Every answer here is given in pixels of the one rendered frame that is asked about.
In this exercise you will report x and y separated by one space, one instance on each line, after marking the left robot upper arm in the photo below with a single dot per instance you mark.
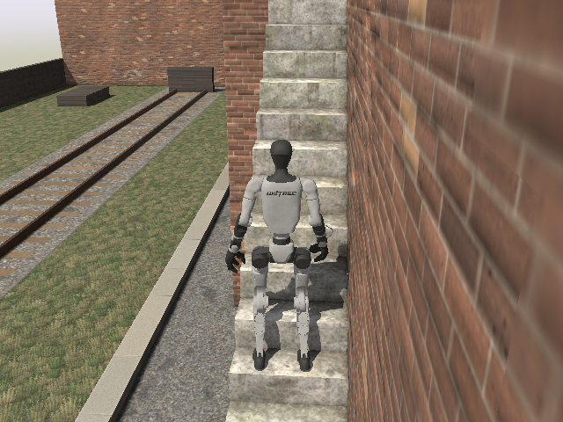
253 186

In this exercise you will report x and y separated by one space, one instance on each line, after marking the left robot forearm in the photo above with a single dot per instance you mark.
237 237

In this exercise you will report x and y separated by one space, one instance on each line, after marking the left robot foot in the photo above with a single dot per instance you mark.
259 362

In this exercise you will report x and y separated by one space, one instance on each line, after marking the right robot forearm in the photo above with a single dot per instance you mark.
320 234

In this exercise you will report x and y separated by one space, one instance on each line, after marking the right robot upper arm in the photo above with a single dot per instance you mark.
309 186

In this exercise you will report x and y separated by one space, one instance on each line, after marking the robot head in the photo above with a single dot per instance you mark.
281 152

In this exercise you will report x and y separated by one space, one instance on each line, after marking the robot left hand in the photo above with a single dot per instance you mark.
230 260

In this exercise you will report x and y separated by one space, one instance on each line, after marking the robot right hand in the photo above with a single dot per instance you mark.
324 251

